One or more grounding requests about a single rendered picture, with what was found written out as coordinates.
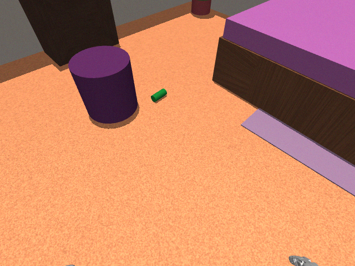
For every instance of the bed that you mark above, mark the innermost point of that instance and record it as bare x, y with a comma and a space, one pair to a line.
295, 59

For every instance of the right robot hand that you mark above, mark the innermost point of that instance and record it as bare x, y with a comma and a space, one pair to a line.
301, 261

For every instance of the can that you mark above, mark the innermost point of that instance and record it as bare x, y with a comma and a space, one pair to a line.
158, 95

